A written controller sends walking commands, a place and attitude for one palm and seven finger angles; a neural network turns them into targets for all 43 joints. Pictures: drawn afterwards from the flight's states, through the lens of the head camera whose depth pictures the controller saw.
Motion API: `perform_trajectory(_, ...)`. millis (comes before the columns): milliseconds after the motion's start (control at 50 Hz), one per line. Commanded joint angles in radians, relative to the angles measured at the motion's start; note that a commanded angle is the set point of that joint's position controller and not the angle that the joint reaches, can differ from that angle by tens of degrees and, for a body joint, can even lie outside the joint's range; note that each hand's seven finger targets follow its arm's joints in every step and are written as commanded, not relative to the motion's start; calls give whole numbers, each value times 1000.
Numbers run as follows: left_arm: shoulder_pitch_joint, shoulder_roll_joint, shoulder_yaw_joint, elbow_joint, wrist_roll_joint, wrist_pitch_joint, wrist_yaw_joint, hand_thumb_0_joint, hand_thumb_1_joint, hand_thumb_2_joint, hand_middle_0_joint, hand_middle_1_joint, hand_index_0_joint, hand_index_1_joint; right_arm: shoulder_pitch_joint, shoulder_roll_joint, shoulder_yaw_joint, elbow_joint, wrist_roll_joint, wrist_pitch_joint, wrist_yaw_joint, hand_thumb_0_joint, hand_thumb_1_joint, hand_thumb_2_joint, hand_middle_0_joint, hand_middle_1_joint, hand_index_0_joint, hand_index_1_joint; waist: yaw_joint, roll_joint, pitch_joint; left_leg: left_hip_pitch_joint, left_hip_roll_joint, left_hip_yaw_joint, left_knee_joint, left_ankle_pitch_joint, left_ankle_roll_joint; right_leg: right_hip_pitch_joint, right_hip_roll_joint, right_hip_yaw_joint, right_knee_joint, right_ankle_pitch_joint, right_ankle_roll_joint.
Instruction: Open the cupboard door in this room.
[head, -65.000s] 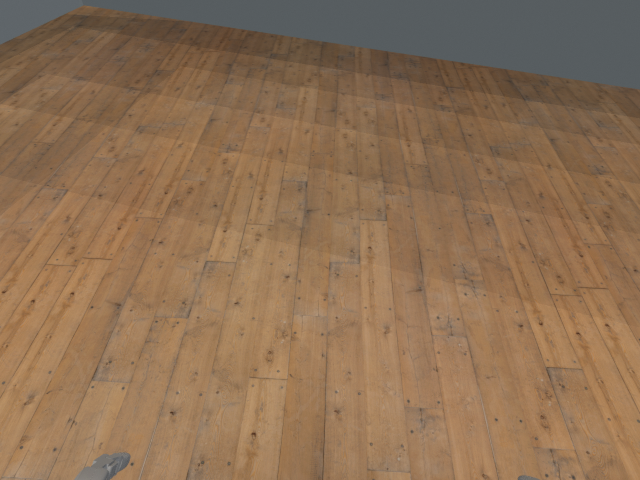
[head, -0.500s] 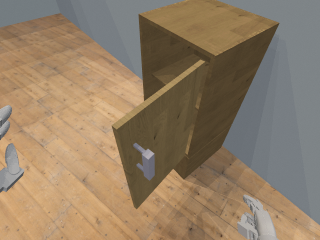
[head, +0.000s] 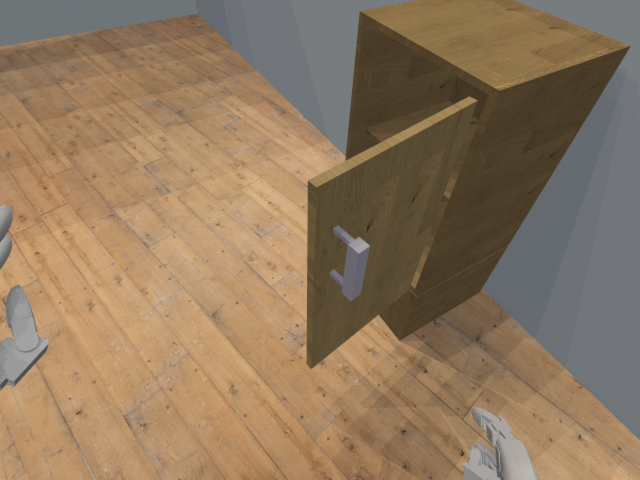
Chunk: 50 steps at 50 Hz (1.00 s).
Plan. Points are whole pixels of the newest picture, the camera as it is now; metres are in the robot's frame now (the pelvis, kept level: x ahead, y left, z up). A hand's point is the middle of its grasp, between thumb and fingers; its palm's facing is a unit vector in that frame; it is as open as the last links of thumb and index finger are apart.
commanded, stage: step back with the hand held close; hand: left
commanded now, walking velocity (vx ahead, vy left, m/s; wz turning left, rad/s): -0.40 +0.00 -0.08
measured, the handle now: (345, 263) +0.45 +0.01 -0.03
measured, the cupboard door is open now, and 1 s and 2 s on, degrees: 99 99 99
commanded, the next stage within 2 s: stop stepping back and stand still in 0.02 s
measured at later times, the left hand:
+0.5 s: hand out of the picture +0.08 +0.23 +0.18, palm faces +0.39 -0.80 -0.46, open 7.4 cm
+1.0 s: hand out of the picture +0.07 +0.24 +0.16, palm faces +0.36 -0.80 -0.47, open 7.4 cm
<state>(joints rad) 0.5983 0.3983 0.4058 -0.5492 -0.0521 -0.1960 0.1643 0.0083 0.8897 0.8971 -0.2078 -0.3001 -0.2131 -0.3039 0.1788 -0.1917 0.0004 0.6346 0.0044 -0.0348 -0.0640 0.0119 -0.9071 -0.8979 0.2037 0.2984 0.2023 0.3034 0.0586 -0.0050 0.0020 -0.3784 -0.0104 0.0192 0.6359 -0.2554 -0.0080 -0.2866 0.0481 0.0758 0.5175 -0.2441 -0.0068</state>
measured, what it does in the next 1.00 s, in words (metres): walks backwards: left foot, then right foot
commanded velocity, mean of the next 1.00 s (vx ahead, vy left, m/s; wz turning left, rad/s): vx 0.09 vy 0.03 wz -0.01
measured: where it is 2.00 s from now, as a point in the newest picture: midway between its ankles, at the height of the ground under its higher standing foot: outside the picture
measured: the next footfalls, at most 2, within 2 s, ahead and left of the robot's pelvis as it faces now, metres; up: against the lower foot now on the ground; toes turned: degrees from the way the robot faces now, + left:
left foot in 0.02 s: +0.06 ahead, +0.11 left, +0.00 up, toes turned +1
right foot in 0.32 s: -0.14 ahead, -0.11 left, +0.00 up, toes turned -5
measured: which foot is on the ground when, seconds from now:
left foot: up 0.00-0.00, down 0.02-0.32, up 0.34-0.56, down 0.58-1.00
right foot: down 0.00-0.04, up 0.06-0.30, down 0.32-1.00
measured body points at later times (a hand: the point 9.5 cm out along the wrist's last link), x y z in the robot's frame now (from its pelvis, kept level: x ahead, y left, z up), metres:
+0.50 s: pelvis -0.12 -0.02 +0.01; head -0.14 -0.02 +0.46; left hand +0.06 +0.27 +0.20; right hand -0.04 -0.29 -0.09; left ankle -0.09 +0.10 -0.70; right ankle -0.18 -0.10 -0.73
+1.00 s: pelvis -0.14 -0.01 +0.00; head -0.13 -0.01 +0.45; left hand +0.05 +0.28 +0.19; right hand +0.01 -0.25 -0.08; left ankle -0.11 +0.11 -0.73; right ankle -0.18 -0.10 -0.73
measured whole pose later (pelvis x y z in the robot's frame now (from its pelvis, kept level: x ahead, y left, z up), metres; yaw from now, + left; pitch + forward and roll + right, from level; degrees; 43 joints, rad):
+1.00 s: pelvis -0.14 -0.01 +0.00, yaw -5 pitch -1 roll +0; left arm 0.55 0.40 0.40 -0.43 -0.05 -0.21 0.15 0.01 0.89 0.90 -0.21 -0.30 -0.21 -0.30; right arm 0.19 -0.20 0.01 0.63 0.00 -0.12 -0.06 0.01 -0.91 -0.90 0.20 0.30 0.20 0.30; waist 0.01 0.02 0.03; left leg -0.26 0.05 0.07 0.49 -0.22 0.00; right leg -0.16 0.04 -0.02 0.45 -0.29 -0.03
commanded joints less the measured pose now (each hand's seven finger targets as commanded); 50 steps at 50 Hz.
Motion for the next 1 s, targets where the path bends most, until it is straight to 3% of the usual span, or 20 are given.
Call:
perform_trajectory(0,-260,230,116,-183,18,-54,30,0,900,900,-200,-300,-200,-300,-105,-149,-52,-146,-15,-72,-49,0,-900,-900,200,300,200,300,-56,200,-90,178,275,-209,-281,583,84,-73,-33,20,151,51,22)
perform_trajectory(40,-173,201,114,-102,11,-58,22,0,900,900,-200,-300,-200,-300,-48,-138,-70,-149,-15,-97,-23,0,-900,-900,200,300,200,300,-52,142,-158,268,324,-180,-245,749,131,-121,9,4,286,-179,17)
perform_trajectory(60,-155,219,135,-192,1,-60,12,0,900,900,-200,-300,-200,-300,-65,-135,-68,-162,-30,-101,-16,0,-900,-900,200,300,200,300,-52,262,-213,183,348,-228,-301,636,150,-70,4,-4,408,-257,25)
perform_trajectory(100,-101,207,145,-261,-10,-60,1,0,900,900,-200,-300,-200,-300,-65,-135,-72,-163,-34,-111,4,0,-900,-900,200,300,200,300,-53,212,-220,123,361,-217,-298,547,185,-52,10,20,515,-246,25)
perform_trajectory(160,7,191,160,-295,-15,-41,6,0,900,900,-200,-300,-200,-300,-74,-142,-74,-193,-3,-115,29,0,-900,-900,200,300,200,300,-56,181,-177,73,292,-139,-346,66,146,-8,-8,-61,352,-197,33)
perform_trajectory(200,36,195,169,-295,-17,-36,15,0,900,900,-200,-300,-200,-300,-81,-126,-55,-211,-1,-117,24,0,-900,-900,200,300,200,300,-67,252,-132,-65,243,-130,-449,-346,98,129,12,-137,192,-207,19)
perform_trajectory(240,32,200,175,-257,-8,-28,23,0,900,900,-200,-300,-200,-300,-83,-125,-47,-206,-2,-112,14,0,-900,-900,200,300,200,300,-70,291,-98,-154,167,-64,-453,-475,38,268,34,-199,14,-214,-7)
perform_trajectory(260,36,213,183,-228,-4,-27,24,0,900,900,-200,-300,-200,-300,-81,-117,-48,-199,-4,-106,9,0,-900,-900,200,300,200,300,-70,212,-84,-138,108,-10,-356,-426,6,253,3,-165,-116,-247,-29)
perform_trajectory(280,33,250,209,-207,-2,-26,24,0,900,900,-200,-300,-200,-300,-76,-115,-53,-200,-9,-92,6,0,-900,-900,200,300,200,300,-80,67,-56,-91,40,42,-138,-304,-16,124,-112,14,-261,-336,-89)
perform_trajectory(300,2,251,197,-205,-13,-29,22,0,900,900,-200,-300,-200,-300,-65,-115,-52,-189,-12,-82,4,0,-900,-900,200,300,200,300,-76,-95,-26,-29,17,9,171,-151,-21,-72,-296,283,-395,-428,-169)
perform_trajectory(320,-63,288,214,-221,-17,-40,30,0,900,900,-200,-300,-200,-300,-55,-132,-50,-161,-17,-82,2,0,-900,-900,200,300,200,300,-67,-136,-7,-106,29,-26,317,-74,-13,-67,-398,338,-420,-304,-209)
perform_trajectory(380,-81,226,172,-133,-12,-44,24,0,900,900,-200,-300,-200,-300,-37,-144,-57,-144,0,-107,-5,0,-900,-900,200,300,200,300,-75,-103,-84,-201,55,-36,296,-43,-7,143,-310,205,-254,-45,-144)
perform_trajectory(400,-72,200,149,-88,-5,-49,24,0,900,900,-200,-300,-200,-300,-42,-132,-50,-141,-2,-113,-13,0,-900,-900,200,300,200,300,-79,-58,-40,-163,61,-18,200,-43,2,124,-300,170,-240,-2,-144)
perform_trajectory(500,-166,173,83,-23,21,-62,29,0,900,900,-200,-300,-200,-300,-26,-144,-54,-118,-7,-153,-37,0,-900,-900,200,300,200,300,-66,-95,21,135,25,67,-158,-45,50,3,-228,72,-203,-174,-88)
perform_trajectory(540,-164,176,86,-61,20,-71,26,0,900,900,-200,-300,-200,-300,-16,-167,-68,-130,-8,-155,-37,0,-900,-900,200,300,200,300,-65,2,10,215,88,-37,-230,-41,88,-21,-168,56,-97,-109,-42)
perform_trajectory(580,-147,217,129,-111,19,-82,27,0,900,900,-200,-300,-200,-300,-19,-181,-68,-148,-3,-153,-34,0,-900,-900,200,300,200,300,-60,77,-20,255,180,-171,-219,120,124,-51,-89,0,-2,25,8)
perform_trajectory(620,-101,222,147,-132,23,-84,22,0,900,900,-200,-300,-200,-300,-21,-150,-45,-134,-10,-147,-29,0,-900,-900,200,300,200,300,-67,163,-26,134,181,-173,-265,93,119,40,-64,-71,19,0,7)
perform_trajectory(700,-84,214,158,-175,16,-93,24,0,900,900,-200,-300,-200,-300,-33,-145,-47,-144,-10,-161,-15,0,-900,-900,200,300,200,300,-70,79,-30,62,103,-53,-175,95,59,124,-103,19,-80,116,-21)
perform_trajectory(760,-37,198,154,-134,7,-92,22,0,900,900,-200,-300,-200,-300,-19,-132,-50,-143,-7,-153,-2,0,-900,-900,200,300,200,300,-76,31,-62,128,63,5,-106,124,27,97,-156,90,-127,217,-45)
perform_trajectory(980,-145,187,108,-99,6,-57,4,0,900,900,-200,-300,-200,-300,-51,-139,-43,-156,-7,-132,-18,0,-900,-900,200,300,200,300,-66,50,-63,238,91,-17,-234,205,28,75,-69,-4,-164,192,12)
